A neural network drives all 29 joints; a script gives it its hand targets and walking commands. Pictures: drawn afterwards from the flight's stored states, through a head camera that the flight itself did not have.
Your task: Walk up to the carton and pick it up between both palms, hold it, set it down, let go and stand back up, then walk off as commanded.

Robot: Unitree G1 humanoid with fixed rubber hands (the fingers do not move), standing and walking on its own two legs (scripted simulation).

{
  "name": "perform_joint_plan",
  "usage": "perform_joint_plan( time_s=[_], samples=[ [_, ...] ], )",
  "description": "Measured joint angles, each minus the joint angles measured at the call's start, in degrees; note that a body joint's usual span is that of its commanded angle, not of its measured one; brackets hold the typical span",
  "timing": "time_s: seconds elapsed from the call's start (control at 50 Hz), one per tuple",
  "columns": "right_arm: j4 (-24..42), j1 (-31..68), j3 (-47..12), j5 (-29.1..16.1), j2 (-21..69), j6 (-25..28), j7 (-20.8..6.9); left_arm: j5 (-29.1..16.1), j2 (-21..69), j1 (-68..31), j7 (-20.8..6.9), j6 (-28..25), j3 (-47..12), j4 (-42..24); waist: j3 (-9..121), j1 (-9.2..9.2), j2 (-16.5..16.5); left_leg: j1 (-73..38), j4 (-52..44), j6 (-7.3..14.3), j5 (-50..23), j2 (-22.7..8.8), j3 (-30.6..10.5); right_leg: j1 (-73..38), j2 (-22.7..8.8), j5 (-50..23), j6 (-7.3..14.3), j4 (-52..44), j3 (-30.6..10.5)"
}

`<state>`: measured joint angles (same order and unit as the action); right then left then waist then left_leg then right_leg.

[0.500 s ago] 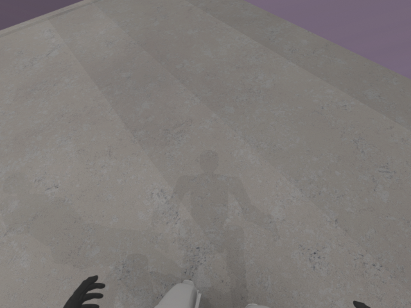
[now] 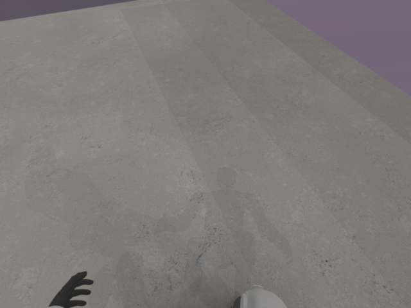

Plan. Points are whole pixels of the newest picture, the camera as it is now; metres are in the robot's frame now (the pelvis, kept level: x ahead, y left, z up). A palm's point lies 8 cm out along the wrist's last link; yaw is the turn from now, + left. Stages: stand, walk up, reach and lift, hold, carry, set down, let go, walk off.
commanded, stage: walk up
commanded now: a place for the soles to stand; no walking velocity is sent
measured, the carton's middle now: out of the picture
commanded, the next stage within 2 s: none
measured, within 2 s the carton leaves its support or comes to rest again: neither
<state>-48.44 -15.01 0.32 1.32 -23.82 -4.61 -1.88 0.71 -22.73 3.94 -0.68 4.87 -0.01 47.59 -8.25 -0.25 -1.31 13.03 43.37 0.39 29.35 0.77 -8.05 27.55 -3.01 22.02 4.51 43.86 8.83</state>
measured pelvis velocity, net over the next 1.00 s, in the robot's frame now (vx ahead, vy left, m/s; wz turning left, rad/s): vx -0.24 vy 0.00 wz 0.59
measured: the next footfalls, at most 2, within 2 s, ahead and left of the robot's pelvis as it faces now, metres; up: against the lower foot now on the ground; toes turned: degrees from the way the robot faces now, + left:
right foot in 0.24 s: -0.01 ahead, -0.08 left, +0.00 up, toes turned +4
left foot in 0.72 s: -0.23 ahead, +0.16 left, +0.00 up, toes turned +22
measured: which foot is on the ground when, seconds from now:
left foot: down 0.00-0.24, up 0.26-0.70, down 0.72-1.00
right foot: up 0.00-0.22, down 0.24-0.74, up 0.76-0.98, down 1.00-1.00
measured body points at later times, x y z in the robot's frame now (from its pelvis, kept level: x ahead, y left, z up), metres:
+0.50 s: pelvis -0.12 -0.03 +0.01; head -0.06 -0.05 +0.46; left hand -0.06 +0.30 -0.08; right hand +0.05 -0.29 -0.12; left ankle -0.15 +0.17 -0.64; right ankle -0.05 -0.09 -0.71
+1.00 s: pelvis -0.24 +0.00 +0.01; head -0.16 +0.03 +0.45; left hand -0.30 +0.33 -0.09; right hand +0.01 -0.21 -0.11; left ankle -0.27 +0.14 -0.71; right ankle -0.18 -0.05 -0.71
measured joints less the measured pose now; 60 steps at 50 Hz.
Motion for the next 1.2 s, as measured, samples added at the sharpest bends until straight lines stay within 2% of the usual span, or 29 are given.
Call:
perform_joint_plan(
  time_s=[0.02, 0.06, 0.12, 0.18, 0.24, 0.26, 0.28, 0.32, 0.4, 0.46, 0.58, 0.66, 0.72, 0.74, 0.76, 0.78, 0.82, 0.86, 0.9, 0.98, 1.02, 1.06, 1.1, 1.14, 1.2],
  samples=[
    [0.0, -0.1, 0.0, 0.0, 0.1, -0.2, 0.0, 0.0, -0.1, 0.4, 0.0, 0.3, 0.0, 0.0, -0.1, -0.03, -0.1, 0.5, -0.2, -0.6, -2.1, 0.0, -0.4, 1.0, 1.4, 3.5, 0.0, 4.8, -2.1],
    [0.0, -0.2, 0.0, 0.0, 0.1, -0.3, 0.0, 0.0, -0.3, 0.9, 0.0, 0.3, 0.0, -0.1, -0.1, 0.01, 0.1, 1.0, -2.2, -1.2, -6.1, 0.5, -1.4, 1.4, 3.1, 4.5, -0.1, 12.3, -4.6],
    [2.1, 0.1, 0.0, 0.0, 0.0, -0.3, 0.0, 0.0, -0.5, 1.3, 0.0, -0.5, 0.0, -0.1, 0.6, 0.08, 0.7, 4.1, -4.8, -1.5, -9.5, 2.1, -2.4, 0.6, 3.7, 3.9, -0.1, 15.4, -6.0],
    [5.7, 0.5, 0.0, 0.0, 0.0, 0.0, 0.0, -0.2, -0.2, 1.4, 0.0, -1.2, 0.0, -0.1, 0.6, 0.11, 0.7, 8.0, -5.9, -1.8, -12.0, 3.4, -2.9, -1.8, 4.3, 4.8, -0.1, 10.0, -6.5],
    [7.5, 1.0, 0.0, 0.0, -0.1, -0.1, 0.0, -0.5, 0.6, 1.6, 0.3, -1.8, 0.0, -0.2, 0.7, 0.14, 0.3, 10.5, -6.2, -2.6, -13.8, 4.5, -3.4, -7.4, 4.6, -0.8, -0.1, -5.0, -7.0],
    [7.5, 1.4, 0.0, 0.0, -0.2, -0.1, 0.1, -0.5, 1.5, 1.6, 0.4, -2.1, 0.0, -0.1, 0.4, 0.09, -0.7, 11.0, -5.5, -1.9, -13.9, 4.4, -3.5, -7.6, 4.8, -2.2, -0.2, -6.0, -6.5],
    [7.4, 1.4, 0.0, 0.0, 0.1, -0.1, 0.1, -0.5, 2.2, 1.6, 0.4, -2.4, 0.0, -0.1, 0.3, 0.09, -1.1, 11.6, -3.6, -1.4, -11.0, 4.6, -3.3, -7.6, 4.5, -2.7, -0.2, -6.0, -5.9],
    [7.4, 1.4, 0.0, 0.0, 0.4, -0.1, 0.1, -0.5, 2.9, 1.6, 0.4, -3.0, 0.0, -0.1, 0.3, 0.12, -1.0, 14.1, 4.2, -1.0, -6.4, 4.8, -2.0, -7.7, 3.3, -3.2, -0.2, -6.3, -4.8],
    [7.4, 1.4, 0.0, 0.0, 0.3, 0.0, 0.1, -0.5, 3.4, 1.6, 0.4, -3.3, 0.0, -0.1, 0.3, 0.09, -1.2, 16.9, 15.3, -0.9, -5.8, 3.9, -2.1, -7.6, 1.0, -4.5, -0.2, -6.8, -2.6],
    [7.4, 1.4, 0.0, 0.0, 0.3, 0.0, -0.2, -0.5, 3.3, 1.6, 0.4, -3.5, 0.0, -0.1, 0.4, 0.07, -1.5, 16.5, 18.0, -1.2, -5.8, 2.2, -2.1, -7.6, -0.2, -5.4, -0.2, -6.8, -0.7],
    [7.0, 1.3, 0.0, 0.0, 0.0, -0.4, -1.6, -0.4, 1.8, 1.6, 0.4, -3.5, 0.0, -0.1, 0.4, 0.05, -1.6, 13.6, 16.8, -1.5, -5.7, -1.6, -0.1, -7.6, -2.8, -7.1, -0.2, -6.8, 4.4],
    [6.2, 1.3, 0.2, 0.0, -0.5, -0.4, -2.8, -0.2, 0.1, 1.5, 0.4, -3.3, 0.0, -0.1, 0.4, 0.04, -1.6, 9.0, 10.9, -0.2, -5.7, -3.9, 1.4, -7.5, -5.1, -8.1, -0.9, -6.3, 7.9],
    [5.6, 1.2, 0.6, 0.0, -0.9, -0.4, -3.4, 0.1, -1.5, 1.5, 0.4, -2.7, 0.0, -0.1, 0.5, -0.01, -1.0, 3.6, 3.4, 1.5, -4.6, -4.3, 2.5, -5.7, -7.2, -7.4, -1.5, -3.3, 9.3],
    [5.3, 1.3, 0.7, 0.0, -0.9, -0.4, -3.4, 0.1, -2.1, 1.3, 0.4, -2.3, 0.0, 0.0, 0.2, 0.05, -0.7, 3.3, 2.1, -0.1, -1.1, -4.1, 2.4, -4.3, -7.8, -5.3, -1.5, -1.0, 9.0],
    [5.1, 1.3, 0.7, 0.1, -0.7, -0.4, -3.4, 0.1, -2.5, 1.3, 0.4, -1.6, 0.0, 0.0, -0.3, 0.1, -0.1, 4.1, 2.7, -1.6, -0.9, -3.5, 2.4, -2.9, -7.7, -0.3, -1.5, 1.5, 7.6],
    [4.9, 1.1, 0.7, 0.1, -0.6, -0.4, -3.4, 0.0, -2.6, 1.4, 0.4, -1.0, 0.0, 0.0, -0.7, 0.0, -0.1, 4.7, 2.9, -2.5, -2.3, -3.1, 1.8, -2.1, -6.3, 4.5, -1.5, 3.5, 5.3],
    [4.6, 0.4, 0.7, 0.1, -0.6, -0.6, -3.4, -0.3, -2.3, 1.4, 0.5, -1.0, 0.0, -0.1, -1.2, -0.22, -0.4, 5.0, 1.1, -2.6, -5.8, -2.2, 0.3, -1.7, -2.8, 8.1, -1.5, 7.2, 0.8],
    [4.6, 0.4, 0.7, 0.1, -0.6, -0.7, -3.3, -0.8, -2.1, 1.5, 0.6, -2.0, 0.0, -0.1, -1.1, -0.18, 0.0, 5.3, -1.8, -2.0, -8.5, -0.8, -0.7, -1.7, -0.6, 6.7, -1.6, 8.9, -2.0],
    [5.8, 0.4, 0.7, 0.1, -0.6, -0.6, -3.2, -1.2, -1.8, 1.5, 0.8, -2.9, 0.0, -0.1, -1.0, -0.15, 0.2, 6.6, -4.3, -1.7, -11.0, 0.8, -1.5, -1.7, 1.1, 5.7, -1.6, 8.3, -3.0],
    [9.2, 0.6, 0.7, 0.1, -0.6, -0.6, -3.2, -1.7, -1.1, 1.6, 1.4, -3.8, 0.0, -0.2, -1.0, -0.08, 0.2, 9.7, -7.0, -1.7, -14.9, 3.9, -2.8, -5.0, 4.1, 2.8, -1.6, -2.5, -3.5],
    [9.7, 1.7, 0.7, 0.1, -0.7, -0.6, -3.2, -1.7, -0.1, 2.2, 1.8, -4.2, -0.1, -0.1, -1.2, -0.05, -0.8, 10.5, -7.0, -1.7, -15.8, 4.7, -3.1, -6.4, 4.4, -5.3, -1.2, -7.5, -3.5],
    [9.7, 2.2, 0.7, 0.1, 0.0, -0.6, -3.1, -1.6, 0.7, 2.7, 1.9, -4.2, 0.0, -0.1, -1.1, -0.04, -1.4, 12.1, -2.9, -1.2, -10.8, 4.9, -1.9, -6.5, 3.2, -6.6, -0.5, -7.7, -2.6],
    [9.7, 2.2, 0.7, 0.2, 0.2, -0.6, -3.1, -1.5, 0.9, 2.6, 1.9, -4.5, 0.0, -0.1, -0.7, -0.07, -1.4, 14.7, 4.3, -0.9, -9.0, 4.6, -0.8, -6.9, 1.2, -6.5, -0.3, -8.3, -1.1],
    [9.7, 2.1, 0.7, 0.3, 0.1, -0.6, -3.3, -1.4, 0.9, 2.7, 1.9, -4.8, 0.0, -0.1, -0.5, -0.09, -1.6, 16.2, 8.8, -0.8, -8.9, 3.0, -0.5, -7.2, -0.3, -7.0, -0.3, -9.0, 0.5],
    [9.7, 2.1, 0.7, 0.4, 0.1, -0.6, -3.5, -1.3, 0.5, 2.7, 1.9, -5.1, 0.0, -0.1, -0.4, -0.12, -1.8, 16.4, 10.6, -1.4, -8.9, -0.3, -0.5, -7.1, -2.0, -7.7, -0.4, -9.0, 2.9]
  ],
)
